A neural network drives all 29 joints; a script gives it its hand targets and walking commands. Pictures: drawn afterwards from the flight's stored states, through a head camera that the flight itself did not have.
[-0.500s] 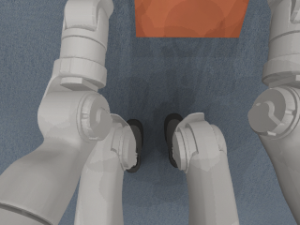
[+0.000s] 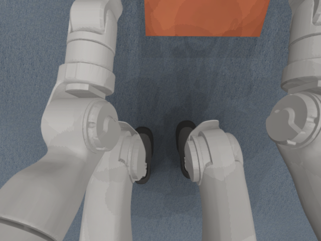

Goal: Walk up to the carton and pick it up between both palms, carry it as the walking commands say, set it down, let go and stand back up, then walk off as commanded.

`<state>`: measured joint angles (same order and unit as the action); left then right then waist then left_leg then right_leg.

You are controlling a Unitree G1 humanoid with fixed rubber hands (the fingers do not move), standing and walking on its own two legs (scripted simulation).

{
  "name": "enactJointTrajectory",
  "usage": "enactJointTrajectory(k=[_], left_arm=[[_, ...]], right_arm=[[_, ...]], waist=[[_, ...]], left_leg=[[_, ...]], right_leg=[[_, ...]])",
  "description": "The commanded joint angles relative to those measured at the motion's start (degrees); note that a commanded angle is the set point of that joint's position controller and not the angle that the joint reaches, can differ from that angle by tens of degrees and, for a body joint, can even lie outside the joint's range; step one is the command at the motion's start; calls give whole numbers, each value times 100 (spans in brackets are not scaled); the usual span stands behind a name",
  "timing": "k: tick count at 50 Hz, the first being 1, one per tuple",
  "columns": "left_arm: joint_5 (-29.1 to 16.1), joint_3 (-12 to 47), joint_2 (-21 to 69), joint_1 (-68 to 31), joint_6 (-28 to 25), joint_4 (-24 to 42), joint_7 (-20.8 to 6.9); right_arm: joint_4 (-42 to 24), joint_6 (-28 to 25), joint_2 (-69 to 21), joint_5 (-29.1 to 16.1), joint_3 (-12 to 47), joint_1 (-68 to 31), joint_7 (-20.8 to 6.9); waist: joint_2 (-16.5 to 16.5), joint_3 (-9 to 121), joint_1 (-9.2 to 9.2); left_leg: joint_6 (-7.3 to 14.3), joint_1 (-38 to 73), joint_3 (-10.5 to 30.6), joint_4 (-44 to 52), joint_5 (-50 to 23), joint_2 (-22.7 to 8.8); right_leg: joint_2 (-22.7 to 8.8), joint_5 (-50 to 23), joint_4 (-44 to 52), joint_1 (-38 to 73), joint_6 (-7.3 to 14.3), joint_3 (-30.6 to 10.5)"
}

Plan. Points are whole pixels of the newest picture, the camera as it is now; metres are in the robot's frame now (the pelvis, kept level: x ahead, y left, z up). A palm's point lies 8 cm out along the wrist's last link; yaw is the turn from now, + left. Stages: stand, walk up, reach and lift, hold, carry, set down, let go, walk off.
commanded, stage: set down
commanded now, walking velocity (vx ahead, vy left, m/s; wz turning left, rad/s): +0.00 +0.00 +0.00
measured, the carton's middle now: out of the picture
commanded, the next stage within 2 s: none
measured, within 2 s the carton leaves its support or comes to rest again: neither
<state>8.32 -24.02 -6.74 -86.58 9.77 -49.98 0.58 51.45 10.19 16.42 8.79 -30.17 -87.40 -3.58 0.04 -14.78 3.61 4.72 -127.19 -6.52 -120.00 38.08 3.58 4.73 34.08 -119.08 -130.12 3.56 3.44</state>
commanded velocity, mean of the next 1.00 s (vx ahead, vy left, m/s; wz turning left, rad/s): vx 0.00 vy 0.00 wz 0.00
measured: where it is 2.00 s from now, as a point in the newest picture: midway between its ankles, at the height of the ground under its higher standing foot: (165, 161)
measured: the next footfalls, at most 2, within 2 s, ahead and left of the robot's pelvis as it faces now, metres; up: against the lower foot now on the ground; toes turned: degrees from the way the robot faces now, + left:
none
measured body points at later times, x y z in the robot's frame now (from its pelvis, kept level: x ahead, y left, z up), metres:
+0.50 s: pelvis +0.00 +0.00 +0.00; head +0.39 -0.02 +0.22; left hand +0.55 +0.08 -0.21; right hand +0.54 -0.23 -0.20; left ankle +0.08 +0.08 -0.37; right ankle +0.09 -0.08 -0.37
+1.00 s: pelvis -0.03 +0.00 -0.03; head +0.35 -0.01 +0.19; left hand +0.55 +0.12 -0.21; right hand +0.54 -0.24 -0.19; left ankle +0.07 +0.08 -0.37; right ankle +0.09 -0.08 -0.37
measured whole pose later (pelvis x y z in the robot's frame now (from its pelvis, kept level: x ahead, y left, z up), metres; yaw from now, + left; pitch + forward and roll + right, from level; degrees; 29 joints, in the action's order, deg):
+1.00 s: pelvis -0.03 +0.00 -0.03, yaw +2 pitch +32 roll +1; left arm -5.5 -9.1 -16.6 -89.5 10.8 -56.7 7.9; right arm 63.0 6.8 24.9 -6.5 -15.2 -90.4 5.8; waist 0.4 -29.9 3.7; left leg 3.6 -124.1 -6.5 -125.8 34.0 5.1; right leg 1.7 31.5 -125.4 -125.9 3.6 4.8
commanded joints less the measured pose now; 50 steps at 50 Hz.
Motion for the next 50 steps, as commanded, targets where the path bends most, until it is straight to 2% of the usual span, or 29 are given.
enactJointTrajectory(k=[1, 4, 6, 8, 11, 12, 13, 14, 16, 19, 21, 23, 25, 26, 29, 30, 32, 33, 34, 35, 37, 40, 41, 43, 44, 45, 48, 50], left_arm=[[370, 1113, 3930, -232, 697, -1277, -857], [350, 1087, 3799, -311, 673, -1220, -849], [355, 1115, 3742, -323, 663, -1217, -833], [304, 1122, 3684, -367, 627, -1139, -823], [325, 1108, 3482, -311, 591, -1175, -762], [333, 1106, 3435, -246, 567, -1167, -748], [344, 1087, 3286, -268, 544, -1139, -720], [291, 1114, 3269, -255, 529, -1132, -702], [277, 1078, 2900, -235, 451, -1111, -605], [230, 1046, 2210, -213, 319, -1003, -417], [194, 1008, 1555, -170, 196, -965, -235], [-3, 1085, 811, -308, -1, -607, 11], [-277, 1173, -384, -491, -253, -228, 378], [-500, 1359, -734, -798, -405, 144, 525], [-1196, 1876, -1254, -1792, -664, 1077, 813], [-1412, 1961, -1371, -1948, -668, 1075, 870], [-1707, 2108, -1332, -1765, -474, 300, 876], [-1814, 2161, -1347, -1707, -366, -5, 865], [-1909, 2268, -1345, -1770, -266, -285, 850], [-1907, 2288, -1413, -1819, -217, -476, 838], [-1855, 2272, -1528, -1937, -164, -849, 792], [-1784, 2228, -1891, -2481, -206, -497, 801], [-1781, 2207, -1952, -2563, -194, -558, 794], [-1766, 2170, -2108, -2720, -169, -355, 803], [-1736, 2127, -2249, -2809, -156, -117, 825], [-1777, 2182, -2237, -2807, -129, -73, 832], [-1902, 2317, -2249, -2837, -14, 374, 868], [-2073, 2459, -2207, -2873, 85, 954, 918]], right_arm=[[1739, 782, -4577, 327, 1378, 2, -1277], [1816, 791, -4491, 383, 1320, 87, -1252], [1799, 776, -4457, 348, 1320, 31, -1243], [1795, 745, -4385, 317, 1368, 15, -1215], [1799, 718, -4200, 315, 1292, 58, -1169], [1753, 679, -4104, 327, 1285, 113, -1144], [1788, 670, -3996, 311, 1257, 91, -1122], [1709, 631, -3878, 307, 1252, 75, -1092], [1739, 576, -3589, 268, 1201, 137, -1003], [1691, 427, -2820, 208, 1117, 259, -791], [1539, 281, -2103, 102, 1084, 201, -586], [1144, 57, -1299, -117, 1170, 35, -286], [617, -295, 16, -454, 1351, -231, 182], [222, -477, 351, -735, 1569, -611, 387], [-849, -829, 869, -1416, 1819, -1598, 842], [-860, -857, 1139, -1480, 1747, -1683, 952], [-405, -823, 1722, -1505, 1681, -1680, 1059], [-194, -765, 1888, -1607, 1796, -1766, 1076], [38, -709, 2007, -1669, 1862, -1849, 1081], [101, -656, 1963, -1738, 1949, -1928, 1070], [419, -579, 1871, -1706, 1921, -1919, 1043], [538, -557, 1912, -1786, 1765, -2089, 983], [845, -529, 1955, -1784, 1753, -2052, 951], [1018, -496, 2075, -1715, 1675, -2040, 949], [869, -484, 2133, -1726, 1639, -2108, 965], [813, -478, 2133, -1738, 1659, -2173, 973], [586, -361, 2139, -1792, 1685, -2086, 1012], [-37, -276, 2128, -1914, 1758, -2142, 1052]], waist=[[-94, 3699, -2], [-64, 3727, 43], [-125, 3703, -17], [-30, 3750, 13], [-94, 3787, 6], [-67, 3783, 49], [-57, 3765, -9], [-71, 3856, 66], [-122, 3958, -14], [-82, 4081, 73], [-164, 4259, 12], [-122, 4801, 60], [-76, 5691, 149], [-46, 6306, 150], [6, 7637, 419], [53, 7851, 620], [-111, 7679, 834], [-194, 7584, 788], [-233, 7458, 817], [-218, 7383, 755], [-96, 6822, 758], [-315, 6518, 739], [-311, 6190, 715], [-284, 6303, 818], [-351, 6540, 800], [-273, 6756, 846], [-412, 7595, 923], [-446, 8535, 984]], left_leg=[[-259, 2272, 1007, 516, -1932, 417], [-272, 2198, 993, 489, -1859, 399], [-295, 2215, 963, 497, -1859, 406], [-302, 2153, 969, 455, -1860, 409], [-307, 2310, 978, 453, -1946, 375], [-311, 2305, 1003, 443, -2042, 387], [-318, 2332, 990, 443, -2025, 376], [-311, 2431, 1022, 431, -2066, 373], [-348, 2430, 971, 421, -2092, 366], [-386, 2596, 1015, 358, -2256, 329], [-416, 2772, 987, 322, -2390, 304], [-460, 2901, 1005, 217, -2647, 303], [-541, 3185, 1024, 42, -3090, 276], [-557, 3417, 1060, -68, -3447, 298], [-474, 3561, 1144, -242, -4063, 248], [-463, 3572, 1192, -273, -4113, 235], [-476, 3719, 1266, -242, -3675, 289], [-472, 3933, 1267, -249, -3269, 283], [-471, 3962, 1246, -269, -2939, 278], [-440, 3960, 1239, -257, -2754, 230], [-453, 3537, 1188, -267, -2466, 170], [-457, 3615, 1124, -275, -2223, 97], [-455, 3506, 1096, -251, -2026, 67], [-464, 3627, 1076, -248, -1832, 12], [-460, 3749, 1037, -236, -1894, -1], [-442, 3843, 1044, -198, -1848, -4], [-455, 4386, 1012, -106, -2136, 10], [-434, 4961, 1004, -53, -2490, 46]], right_leg=[[35, -1699, 384, 2546, -113, -767], [22, -1723, 382, 2636, -104, -810], [23, -1723, 376, 2622, -122, -790], [19, -1800, 353, 2721, -121, -808], [12, -1782, 346, 2646, -139, -798], [13, -1840, 338, 2608, -144, -757], [9, -1832, 333, 2634, -164, -773], [9, -1828, 306, 2619, -170, -738], [0, -1925, 300, 2742, -180, -761], [-52, -2018, 267, 2770, -217, -737], [-67, -2102, 279, 2817, -255, -739], [-106, -2478, 211, 3155, -268, -762], [-155, -3073, 120, 3587, -306, -774], [-176, -3462, -8, 3794, -324, -750], [-233, -4529, -218, 4748, -291, -854], [-249, -4699, -278, 5002, -268, -854], [-273, -4259, -328, 4862, -238, -735], [-298, -3763, -314, 4650, -236, -696], [-335, -3328, -289, 4466, -224, -639], [-359, -3125, -240, 4397, -229, -622], [-392, -3072, -189, 4358, -227, -645], [-394, -2619, -118, 3963, -246, -653], [-407, -2373, -87, 3784, -253, -654], [-440, -2229, -88, 3890, -240, -637], [-427, -2288, -67, 3990, -243, -632], [-435, -2258, -59, 4121, -249, -582], [-400, -2512, 12, 4524, -226, -507], [-351, -2802, 80, 4937, -216, -455]])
